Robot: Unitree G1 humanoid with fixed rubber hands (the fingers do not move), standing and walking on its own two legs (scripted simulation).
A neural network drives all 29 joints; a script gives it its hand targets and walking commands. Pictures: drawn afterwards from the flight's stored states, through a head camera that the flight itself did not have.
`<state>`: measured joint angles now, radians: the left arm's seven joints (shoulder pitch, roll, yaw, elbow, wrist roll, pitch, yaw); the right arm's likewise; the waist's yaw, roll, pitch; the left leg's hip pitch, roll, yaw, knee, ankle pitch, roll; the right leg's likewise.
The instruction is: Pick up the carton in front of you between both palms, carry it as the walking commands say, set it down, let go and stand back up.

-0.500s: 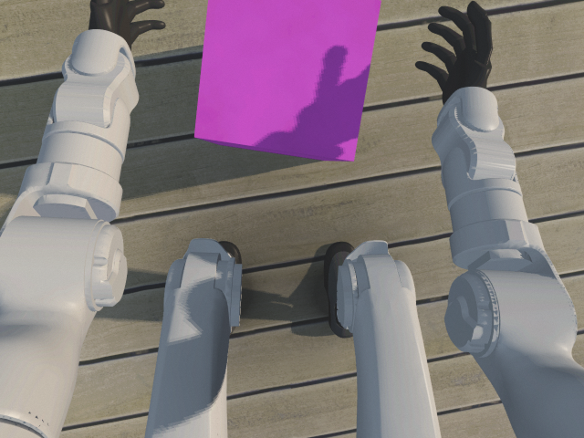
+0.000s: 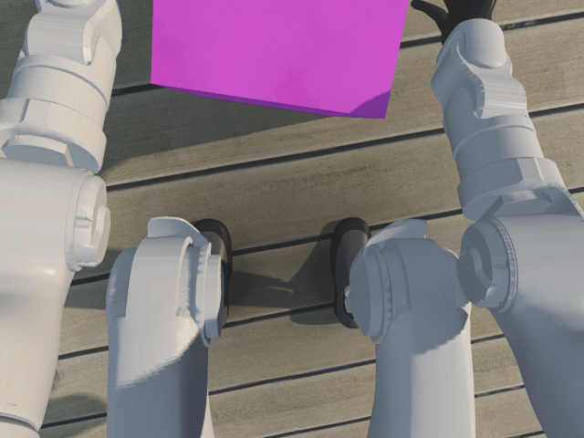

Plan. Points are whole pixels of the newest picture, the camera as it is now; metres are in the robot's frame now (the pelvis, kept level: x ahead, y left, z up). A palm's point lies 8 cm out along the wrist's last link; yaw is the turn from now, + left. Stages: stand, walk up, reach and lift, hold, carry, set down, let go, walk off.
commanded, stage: reach and lift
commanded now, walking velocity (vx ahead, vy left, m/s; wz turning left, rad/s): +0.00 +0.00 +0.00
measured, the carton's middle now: (279, 15) +0.53 +0.03 -0.25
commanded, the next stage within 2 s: none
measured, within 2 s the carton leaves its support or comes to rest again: leaves its support in 0.62 s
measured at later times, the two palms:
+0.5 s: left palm out of the picture +0.55 +0.18 -0.17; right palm (440, 13) +0.53 -0.12 -0.17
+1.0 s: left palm out of the picture +0.51 +0.19 -0.03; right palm out of the picture +0.50 -0.11 -0.03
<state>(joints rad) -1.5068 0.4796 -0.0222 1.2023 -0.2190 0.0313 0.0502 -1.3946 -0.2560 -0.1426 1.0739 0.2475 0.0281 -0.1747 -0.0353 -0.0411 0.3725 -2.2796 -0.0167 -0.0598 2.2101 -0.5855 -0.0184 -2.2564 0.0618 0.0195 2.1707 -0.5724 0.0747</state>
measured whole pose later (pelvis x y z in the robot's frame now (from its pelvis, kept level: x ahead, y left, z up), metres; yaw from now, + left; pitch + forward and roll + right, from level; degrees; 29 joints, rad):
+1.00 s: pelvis -0.01 +0.00 +0.04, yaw +2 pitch +42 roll -3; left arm -1.24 0.17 0.29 0.90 0.11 0.32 0.05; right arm -1.11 0.02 -0.52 0.71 -0.09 0.29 -0.14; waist -0.01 -0.03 -0.04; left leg -2.23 -0.09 -0.08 2.03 -0.53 -0.05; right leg -2.20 0.10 0.06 2.01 -0.55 0.10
